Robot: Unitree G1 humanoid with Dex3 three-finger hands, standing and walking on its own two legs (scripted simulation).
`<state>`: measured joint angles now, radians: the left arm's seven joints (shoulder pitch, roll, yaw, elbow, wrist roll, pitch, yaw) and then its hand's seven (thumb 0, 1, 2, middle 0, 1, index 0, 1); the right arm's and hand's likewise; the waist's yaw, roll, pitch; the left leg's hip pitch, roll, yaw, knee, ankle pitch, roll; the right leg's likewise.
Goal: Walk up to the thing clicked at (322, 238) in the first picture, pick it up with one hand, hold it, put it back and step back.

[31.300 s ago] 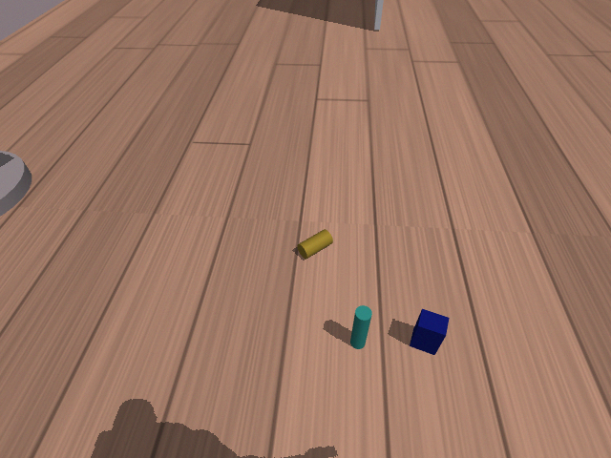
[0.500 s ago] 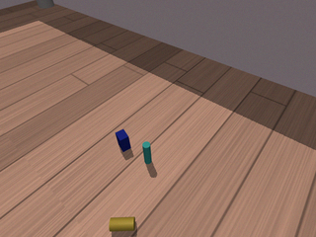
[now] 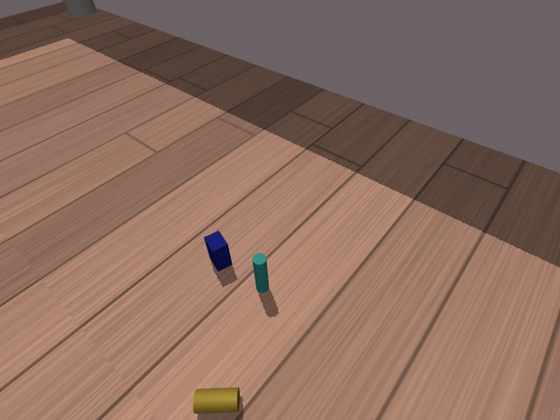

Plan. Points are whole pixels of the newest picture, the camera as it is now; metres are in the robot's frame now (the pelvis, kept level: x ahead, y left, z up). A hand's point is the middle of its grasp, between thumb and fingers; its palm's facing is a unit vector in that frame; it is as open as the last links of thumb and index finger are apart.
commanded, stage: stand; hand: left
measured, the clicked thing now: (217, 400) +0.36 +0.24 -0.75
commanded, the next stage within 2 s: walk up in 0.60 s
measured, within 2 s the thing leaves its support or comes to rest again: neither
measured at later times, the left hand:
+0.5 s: hand out of the picture +0.08 +0.25 -0.15, palm faces -0.02 -0.94 -0.35, open 7.4 cm
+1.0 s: hand out of the picture +0.08 +0.31 -0.19, palm faces -0.04 -0.93 -0.38, open 7.4 cm
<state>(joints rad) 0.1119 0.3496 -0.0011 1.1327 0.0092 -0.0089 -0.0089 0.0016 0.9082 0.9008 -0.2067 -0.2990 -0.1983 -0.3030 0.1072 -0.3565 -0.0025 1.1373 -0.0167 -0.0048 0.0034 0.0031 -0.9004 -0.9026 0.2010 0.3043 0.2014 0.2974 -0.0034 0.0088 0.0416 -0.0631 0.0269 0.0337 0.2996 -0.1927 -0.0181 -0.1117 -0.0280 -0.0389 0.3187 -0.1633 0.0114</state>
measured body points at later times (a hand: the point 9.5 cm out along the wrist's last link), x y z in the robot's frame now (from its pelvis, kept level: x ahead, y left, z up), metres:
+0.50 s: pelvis +0.00 +0.00 +0.00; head +0.01 -0.01 +0.45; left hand +0.08 +0.30 -0.13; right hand +0.08 -0.30 -0.14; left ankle -0.02 +0.13 -0.75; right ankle +0.01 -0.12 -0.75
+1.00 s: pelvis -0.07 +0.04 -0.03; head +0.00 +0.07 +0.41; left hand +0.08 +0.35 -0.16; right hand -0.01 -0.29 -0.14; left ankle -0.09 +0.15 -0.75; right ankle -0.02 -0.11 -0.72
